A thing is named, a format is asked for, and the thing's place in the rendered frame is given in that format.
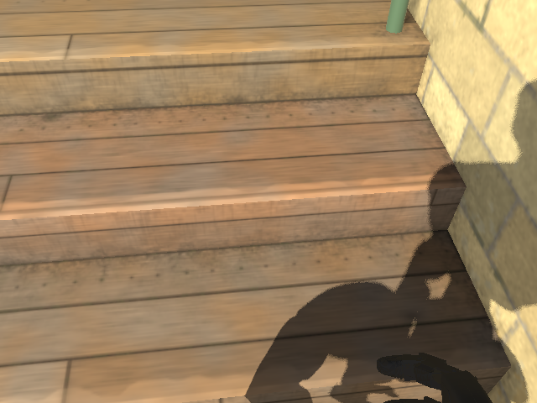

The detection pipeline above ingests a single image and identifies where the right robot hand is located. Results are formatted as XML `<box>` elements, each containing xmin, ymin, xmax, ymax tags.
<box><xmin>377</xmin><ymin>353</ymin><xmax>492</xmax><ymax>403</ymax></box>

